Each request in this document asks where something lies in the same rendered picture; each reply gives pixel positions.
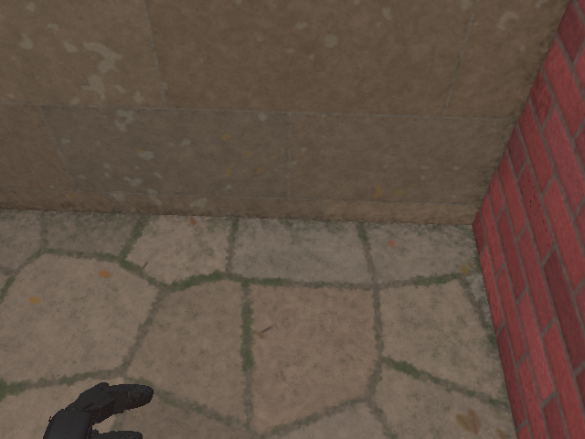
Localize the left robot hand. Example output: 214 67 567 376
43 382 154 439

